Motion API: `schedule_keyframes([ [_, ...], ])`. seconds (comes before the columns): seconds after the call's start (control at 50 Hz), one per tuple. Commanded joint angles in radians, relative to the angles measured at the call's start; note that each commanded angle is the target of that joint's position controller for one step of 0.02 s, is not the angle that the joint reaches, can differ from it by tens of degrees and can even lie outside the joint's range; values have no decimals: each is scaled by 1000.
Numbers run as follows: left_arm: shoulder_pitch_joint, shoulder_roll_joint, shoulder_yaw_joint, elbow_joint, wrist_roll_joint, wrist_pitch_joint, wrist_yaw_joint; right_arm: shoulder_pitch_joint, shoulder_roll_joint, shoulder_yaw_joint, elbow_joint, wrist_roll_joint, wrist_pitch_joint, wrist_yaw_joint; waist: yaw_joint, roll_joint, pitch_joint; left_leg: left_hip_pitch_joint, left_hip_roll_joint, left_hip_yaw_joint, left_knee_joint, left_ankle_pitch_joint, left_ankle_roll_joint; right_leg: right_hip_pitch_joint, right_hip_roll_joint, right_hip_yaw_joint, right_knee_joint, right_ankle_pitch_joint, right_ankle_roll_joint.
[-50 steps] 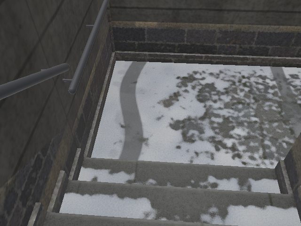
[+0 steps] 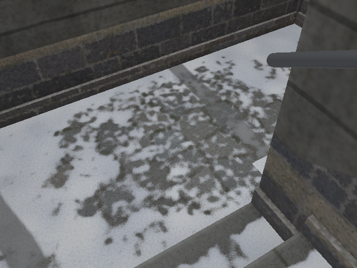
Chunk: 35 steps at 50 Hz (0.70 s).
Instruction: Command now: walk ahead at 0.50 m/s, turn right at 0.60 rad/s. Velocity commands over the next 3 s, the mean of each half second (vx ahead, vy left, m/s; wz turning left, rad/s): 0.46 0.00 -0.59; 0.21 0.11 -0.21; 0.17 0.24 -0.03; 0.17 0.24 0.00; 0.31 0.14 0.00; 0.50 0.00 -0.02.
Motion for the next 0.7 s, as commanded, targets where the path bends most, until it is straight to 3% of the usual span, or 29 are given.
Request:
schedule_keyframes([
  [0.02,-141,-9,-16,-92,4,-10,-15,270,-32,8,59,15,4,-33,-64,64,181,463,339,-339,-97,806,87,-562,-49,34,-180,109,5],
  [0.06,-200,5,-20,-95,8,-17,-38,164,21,35,5,21,1,-24,-49,28,216,195,275,-214,-99,702,70,-282,-81,-55,-297,308,1],
  [0.08,-211,-14,-30,-117,9,-18,-44,95,11,39,-29,4,-2,-14,-22,56,223,-80,241,-124,-133,619,61,26,-71,-124,-266,396,-13],
  [0.12,-227,-14,-30,-133,-6,1,-42,24,-98,13,-48,11,-17,3,2,100,248,-345,222,-39,-226,492,56,432,-12,-197,-251,303,-6],
  [0.16,-311,66,-13,-152,11,6,-37,5,-186,-20,-55,53,-30,-11,-14,65,318,-153,219,-49,-163,543,24,370,-6,-197,-409,159,-4],
  [0.2,-314,90,-14,-115,37,13,-25,61,-236,-45,-46,59,-3,-27,-65,47,305,195,241,-77,-20,777,-2,244,-15,-202,-678,102,7],
  [0.24,-146,70,-5,12,26,7,13,136,-186,-48,-2,33,56,-4,-45,23,276,270,296,-151,187,912,9,408,-21,-182,-819,184,13],
  [0.26,97,122,30,92,17,-15,38,132,-208,-58,-15,18,72,36,46,0,164,172,249,-108,368,900,-16,777,21,-252,-804,329,-14],
  [0.28,340,205,73,167,49,-18,61,102,-191,-54,-37,3,84,70,150,-74,65,-100,178,-84,653,622,-64,1185,28,-300,-760,369,-76],
  [0.3,558,242,91,248,74,17,65,212,-96,-50,-55,5,85,129,111,-231,-287,-429,61,-123,1166,-202,-151,1787,-144,-73,-309,967,-339],
  [0.32,688,241,102,259,54,29,65,-44,-97,-41,-199,43,68,149,268,-128,-450,-679,37,-258,1305,-278,-186,1963,-239,124,-320,945,-438],
  [0.34,694,191,92,266,49,11,82,-340,-138,-49,-343,88,37,130,360,-94,-319,-915,63,-275,1370,-350,-217,1849,-263,134,-396,753,-428],
  [0.36,288,250,114,136,-78,30,117,-279,-213,-93,-267,185,72,14,197,119,-59,-967,72,-254,1026,-48,-148,1460,-363,294,-566,834,-385],
  [0.38,188,245,106,93,-100,34,144,-215,-199,-81,-254,112,113,-2,98,169,41,-814,113,-322,896,101,-127,1175,-406,281,-659,630,-357],
  [0.4,184,-38,12,103,-37,-46,84,-297,-180,-73,-365,15,43,30,55,80,-132,-526,251,-469,635,103,-102,905,-269,83,-610,347,-272],
  [0.42,101,-37,5,69,-31,-72,69,-261,-158,-83,-318,37,51,11,-19,32,51,-384,243,-422,401,254,-78,550,-218,34,-706,214,-267],
  [0.44,116,47,23,78,-31,-80,57,-204,-114,-78,-287,57,64,-6,-41,-50,79,-233,186,-345,409,258,-92,339,-161,39,-769,-40,-300],
  [0.46,87,124,42,47,-43,-88,57,-136,-107,-71,-301,71,67,-3,-66,-49,58,-135,126,-283,368,254,-111,215,-115,24,-729,-93,-300],
  [0.48,94,147,50,48,9,-92,36,-23,-57,-41,-238,59,57,24,-75,-7,58,-31,99,-266,491,592,-107,99,-95,-9,-649,-56,-277],
  [0.5,-95,142,68,-22,-132,-40,97,-137,-104,-72,-250,133,88,-14,-128,-8,5,89,41,-199,328,725,-97,120,60,-162,-535,343,-219],
  [0.52,-81,107,67,-16,-156,-43,130,-129,-147,-84,-275,166,95,-27,-125,-106,-36,87,36,-255,91,902,-115,157,130,-175,-459,-115,-133],
  [0.54,-39,66,58,5,-147,-43,147,-144,-174,-91,-265,145,99,-36,-88,-71,-24,80,11,-232,20,997,-131,220,156,-181,-404,-303,-93],
  [0.56,15,40,56,39,-160,-41,172,-189,-130,-74,-272,123,88,-41,-54,-38,18,73,62,-288,-151,1201,-150,288,143,-163,-323,-450,-54],
  [0.58,84,22,50,61,-153,-35,196,-221,-106,-66,-281,129,78,-39,-18,-6,30,52,104,-334,-294,1309,-144,360,110,-119,-266,-530,-48],
  [0.62,190,7,40,87,-121,0,233,-306,-137,-75,-311,143,54,-38,69,92,104,11,176,-354,-578,1389,-113,447,76,-30,-97,-535,-74],
  [0.64,205,20,45,97,-102,18,238,-266,-168,-90,-300,129,57,-36,75,107,115,93,161,-315,-575,1302,-97,399,89,-18,26,-481,-83],
  [0.66,178,28,53,49,-72,12,240,-155,-211,-111,-266,130,78,-27,75,280,80,125,178,-307,-450,1476,-20,364,82,56,210,-601,-96],
  [0.68,162,5,44,30,-63,1,229,-19,-209,-113,-219,127,89,-14,25,353,25,212,222,-331,-333,1827,48,256,164,-20,532,-883,-91],
  [0.7,263,3,52,38,-77,-6,200,-16,-233,-118,-215,106,91,6,92,493,-13,423,297,-372,-103,1533,131,-72,244,-205,867,-1241,-64],
])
